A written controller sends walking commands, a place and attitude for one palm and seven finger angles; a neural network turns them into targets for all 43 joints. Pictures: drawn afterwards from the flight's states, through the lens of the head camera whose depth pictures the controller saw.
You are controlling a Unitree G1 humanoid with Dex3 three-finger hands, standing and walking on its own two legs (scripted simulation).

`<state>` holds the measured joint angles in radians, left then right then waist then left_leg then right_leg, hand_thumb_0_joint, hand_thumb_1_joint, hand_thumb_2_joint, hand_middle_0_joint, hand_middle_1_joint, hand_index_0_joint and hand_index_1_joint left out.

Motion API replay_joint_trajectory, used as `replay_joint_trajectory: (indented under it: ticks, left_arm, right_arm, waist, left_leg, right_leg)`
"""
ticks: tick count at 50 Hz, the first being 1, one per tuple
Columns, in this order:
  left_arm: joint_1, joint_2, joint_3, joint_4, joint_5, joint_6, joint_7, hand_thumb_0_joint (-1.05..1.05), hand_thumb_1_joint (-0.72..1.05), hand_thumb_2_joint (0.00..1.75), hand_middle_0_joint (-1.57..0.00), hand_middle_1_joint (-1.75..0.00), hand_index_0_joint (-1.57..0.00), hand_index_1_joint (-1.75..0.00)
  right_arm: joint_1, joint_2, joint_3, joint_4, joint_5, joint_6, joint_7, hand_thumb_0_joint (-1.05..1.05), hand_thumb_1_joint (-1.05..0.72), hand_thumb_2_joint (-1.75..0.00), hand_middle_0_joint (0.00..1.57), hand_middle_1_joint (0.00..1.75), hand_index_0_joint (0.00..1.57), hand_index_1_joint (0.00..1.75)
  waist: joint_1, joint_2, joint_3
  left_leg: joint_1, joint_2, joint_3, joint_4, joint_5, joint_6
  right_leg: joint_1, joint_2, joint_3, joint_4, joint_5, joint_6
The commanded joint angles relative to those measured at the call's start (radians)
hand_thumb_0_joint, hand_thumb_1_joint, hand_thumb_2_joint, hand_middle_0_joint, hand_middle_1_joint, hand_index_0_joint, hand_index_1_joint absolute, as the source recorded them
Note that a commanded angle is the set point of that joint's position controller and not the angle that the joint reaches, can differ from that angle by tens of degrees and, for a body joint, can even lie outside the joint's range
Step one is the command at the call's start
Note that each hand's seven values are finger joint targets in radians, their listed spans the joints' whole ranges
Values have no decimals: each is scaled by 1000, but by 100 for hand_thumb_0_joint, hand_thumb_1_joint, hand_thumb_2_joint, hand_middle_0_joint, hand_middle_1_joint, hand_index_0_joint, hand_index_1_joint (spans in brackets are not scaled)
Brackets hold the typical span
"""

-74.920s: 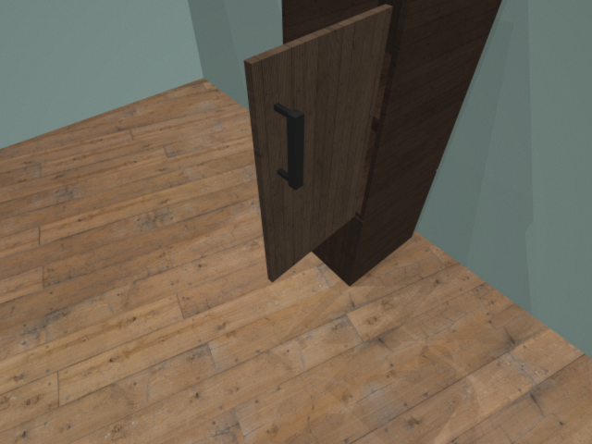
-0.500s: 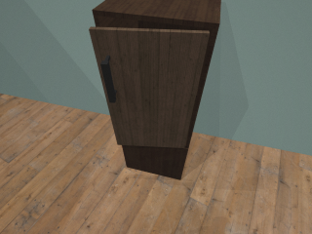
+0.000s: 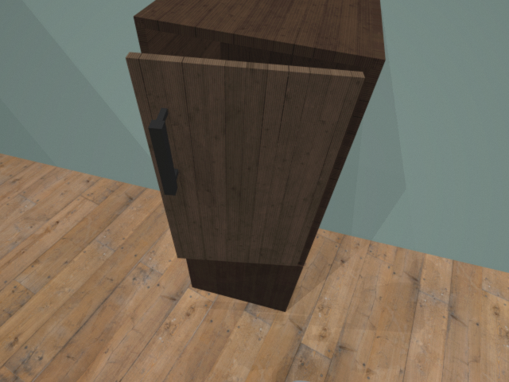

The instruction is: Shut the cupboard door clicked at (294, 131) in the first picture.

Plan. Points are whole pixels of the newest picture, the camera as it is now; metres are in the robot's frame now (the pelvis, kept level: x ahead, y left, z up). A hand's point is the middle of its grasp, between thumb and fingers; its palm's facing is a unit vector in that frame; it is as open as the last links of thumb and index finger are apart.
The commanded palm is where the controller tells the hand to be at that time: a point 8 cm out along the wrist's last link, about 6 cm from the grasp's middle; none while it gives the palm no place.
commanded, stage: come to a stop and stand still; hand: left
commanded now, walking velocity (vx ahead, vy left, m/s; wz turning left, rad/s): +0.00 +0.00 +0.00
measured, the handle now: (167, 153) +0.46 +0.18 +0.09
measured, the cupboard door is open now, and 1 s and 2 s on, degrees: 11 11 11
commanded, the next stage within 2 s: look again from close up in 1.40 s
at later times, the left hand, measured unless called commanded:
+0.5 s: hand out of the picture +0.15 +0.14 -0.16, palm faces +0.08 -0.97 -0.23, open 7.3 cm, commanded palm none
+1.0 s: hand out of the picture -0.01 +0.22 -0.16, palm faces +0.09 -0.95 -0.29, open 7.4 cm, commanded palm none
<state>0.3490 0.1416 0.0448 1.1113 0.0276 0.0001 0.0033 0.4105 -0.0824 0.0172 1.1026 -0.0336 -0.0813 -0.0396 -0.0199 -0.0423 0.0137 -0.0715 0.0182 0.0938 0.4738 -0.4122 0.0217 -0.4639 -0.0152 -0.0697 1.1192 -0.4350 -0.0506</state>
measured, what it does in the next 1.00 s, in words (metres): steps on the spot: right foot, then left foot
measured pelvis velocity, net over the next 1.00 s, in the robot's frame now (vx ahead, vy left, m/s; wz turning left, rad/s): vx -0.02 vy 0.02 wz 0.02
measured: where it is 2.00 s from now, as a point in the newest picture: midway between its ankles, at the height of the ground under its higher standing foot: outside the picture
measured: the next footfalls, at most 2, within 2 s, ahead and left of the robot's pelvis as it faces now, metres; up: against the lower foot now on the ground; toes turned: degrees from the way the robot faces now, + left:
right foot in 0.20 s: +0.20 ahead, -0.14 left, +0.00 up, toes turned -4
left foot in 0.62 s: +0.08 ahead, +0.09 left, +0.00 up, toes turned +6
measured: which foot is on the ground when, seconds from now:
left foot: down 0.00-0.22, up 0.24-0.60, down 0.62-0.86, up 0.88-1.00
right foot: up 0.00-0.18, down 0.20-0.64, up 0.66-0.82, down 0.84-1.00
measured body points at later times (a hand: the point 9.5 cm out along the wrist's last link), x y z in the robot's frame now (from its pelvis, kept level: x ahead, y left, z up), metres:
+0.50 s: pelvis +0.06 -0.04 +0.00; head +0.09 -0.05 +0.44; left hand +0.15 +0.20 -0.15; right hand +0.15 -0.30 -0.15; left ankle +0.05 +0.10 -0.67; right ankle +0.16 -0.14 -0.73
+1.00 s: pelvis -0.02 +0.02 -0.01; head -0.02 +0.00 +0.44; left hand -0.02 +0.27 -0.14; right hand +0.04 -0.21 -0.16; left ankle -0.03 +0.12 -0.71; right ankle +0.05 -0.07 -0.73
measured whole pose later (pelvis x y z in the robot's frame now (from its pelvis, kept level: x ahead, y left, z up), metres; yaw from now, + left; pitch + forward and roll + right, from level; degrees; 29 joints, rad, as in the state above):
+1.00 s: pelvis -0.02 +0.02 -0.01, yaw +1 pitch -1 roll +1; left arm 0.37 0.16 0.03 0.93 0.03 0.03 0.04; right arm 0.29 -0.20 -0.05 0.90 -0.02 0.06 0.01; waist 0.02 0.05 0.01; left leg -0.32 -0.04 0.03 0.78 -0.40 0.02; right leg -0.36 0.01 -0.03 0.60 -0.22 -0.06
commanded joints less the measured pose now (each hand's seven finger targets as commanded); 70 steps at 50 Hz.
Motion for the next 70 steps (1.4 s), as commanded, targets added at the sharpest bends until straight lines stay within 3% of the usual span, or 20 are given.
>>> replay_joint_trajectory:
  ticks: [1,6,8,9,11,15,19,27,28,30,32,33,36,40,43,46,51,55,59,70]
  left_arm:
    - [-132,3,-2,-132,-2,-27,-22,0,90,90,-20,-30,-20,-30]
    - [-107,24,-14,-135,-15,-22,-8,0,90,90,-20,-30,-20,-30]
    - [43,100,4,-96,-7,-33,2,0,90,90,-20,-30,-20,-30]
    - [79,166,17,-93,-3,-40,14,0,90,90,-20,-30,-20,-30]
    - [159,281,49,-77,-4,-45,28,0,90,90,-20,-30,-20,-30]
    - [-66,195,34,-145,-10,-7,50,0,90,90,-20,-30,-20,-30]
    - [-146,205,41,-185,-3,3,49,0,90,90,-20,-30,-20,-30]
    - [-178,249,52,-231,14,29,34,0,90,90,-20,-30,-20,-30]
    - [-167,271,38,-255,3,12,77,0,90,90,-20,-30,-20,-30]
    - [-126,234,20,-268,-10,22,75,0,90,90,-20,-30,-20,-30]
    - [-119,149,3,-258,-16,48,51,0,90,90,-20,-30,-20,-30]
    - [-91,139,10,-260,-19,56,46,0,90,90,-20,-30,-20,-30]
    - [-64,130,11,-246,-4,60,33,0,90,90,-20,-30,-20,-30]
    - [51,112,5,-229,0,26,28,0,90,90,-20,-30,-20,-30]
    - [-9,205,7,-274,3,-1,36,0,90,90,-20,-30,-20,-30]
    - [-119,204,25,-313,4,-17,52,0,90,90,-20,-30,-20,-30]
    - [-48,198,22,-266,2,-3,49,0,90,90,-20,-30,-20,-30]
    - [-19,132,5,-227,-11,2,42,0,90,90,-20,-30,-20,-30]
    - [-20,126,0,-189,-10,-2,30,0,90,90,-20,-30,-20,-30]
    - [-20,125,-5,-170,-11,-4,30,0,90,90,-20,-30,-20,-30]
  right_arm:
    - [167,-134,-22,30,3,-7,-16,0,-90,-90,20,30,20,30]
    - [68,-176,-28,7,6,14,-27,0,-90,-90,20,30,20,30]
    - [44,-234,-59,-12,23,26,-19,0,-90,-90,20,30,20,30]
    - [69,-206,-67,-21,31,35,-10,0,-90,-90,20,30,20,30]
    - [156,-140,-79,-24,54,46,-5,0,-90,-90,20,30,20,30]
    - [-30,-107,-75,-59,32,103,-4,0,-90,-90,20,30,20,30]
    - [-33,-119,-81,-69,19,140,19,0,-90,-90,20,30,20,30]
    - [-90,-152,-84,-134,16,125,38,0,-90,-90,20,30,20,30]
    - [-60,-244,-110,-209,28,100,38,0,-90,-90,20,30,20,30]
    - [-127,-200,-91,-251,20,88,30,0,-90,-90,20,30,20,30]
    - [-218,-300,-105,-321,2,102,22,0,-90,-90,20,30,20,30]
    - [-261,-298,-103,-348,-3,112,22,0,-90,-90,20,30,20,30]
    - [-316,-261,-87,-352,-1,113,33,0,-90,-90,20,30,20,30]
    - [-240,-249,-85,-330,3,110,29,0,-90,-90,20,30,20,30]
    - [-125,-191,-80,-312,23,120,31,0,-90,-90,20,30,20,30]
    - [-74,-197,-97,-277,21,121,37,0,-90,-90,20,30,20,30]
    - [-29,-138,-69,-210,21,93,37,0,-90,-90,20,30,20,30]
    - [-116,-186,-65,-207,15,67,18,0,-90,-90,20,30,20,30]
    - [-95,-189,-58,-180,20,66,13,0,-90,-90,20,30,20,30]
    - [-41,-185,-51,-125,15,74,18,0,-90,-90,20,30,20,30]
  waist:
    - [-8,161,178]
    - [41,206,69]
    - [100,168,-55]
    - [101,72,-113]
    - [104,-220,-338]
    - [58,-117,-59]
    - [20,-102,-89]
    - [22,-153,-35]
    - [-42,144,-290]
    - [-9,218,-187]
    - [12,400,16]
    - [40,248,76]
    - [61,159,159]
    - [76,10,148]
    - [-9,-156,81]
    - [-26,-200,-4]
    - [-10,-26,13]
    - [42,252,41]
    - [43,40,50]
    - [21,32,109]
  left_leg:
    - [65,250,-161,-213,799,165]
    - [3,181,-39,-71,1105,80]
    - [42,165,-50,94,977,45]
    - [-72,122,-50,200,777,17]
    - [-259,-79,-58,729,-264,-16]
    - [-381,7,-140,859,-187,-32]
    - [-323,-2,-94,731,-41,-64]
    - [-200,-17,-55,361,-30,-40]
    - [-129,-28,-19,214,-95,-61]
    - [-92,-3,-20,-107,98,-52]
    - [-277,242,-286,-191,239,76]
    - [-384,261,-232,-201,191,134]
    - [-552,199,-232,-220,-49,123]
    - [-475,159,-233,-122,-156,94]
    - [-261,-40,-81,240,-11,-8]
    - [-236,-30,-131,432,8,-4]
    - [-81,-54,-44,-88,93,-1]
    - [-276,136,-251,-235,99,69]
    - [-301,87,-213,-191,98,44]
    - [-305,56,-203,-196,-94,36]
  right_leg:
    - [-308,-55,3,40,105,16]
    - [76,14,-64,-428,277,17]
    - [257,7,-59,-612,475,18]
    - [416,-68,-2,-586,826,3]
    - [649,-467,350,-556,1632,-224]
    - [267,-388,260,-671,1099,-205]
    - [136,-330,165,-740,729,-146]
    - [32,-297,257,-880,32,-110]
    - [275,-314,330,-740,457,-93]
    - [199,-207,192,-551,247,-66]
    - [14,7,13,-309,-48,45]
    - [48,10,47,-229,-11,34]
    - [112,22,81,-131,68,39]
    - [212,15,56,-514,101,29]
    - [-26,-260,520,-914,-284,-131]
    - [-21,-236,479,-907,-162,-176]
    - [31,-114,297,-746,-102,-64]
    - [174,12,116,-543,115,30]
    - [265,-6,174,-621,205,13]
    - [193,-31,237,-723,51,6]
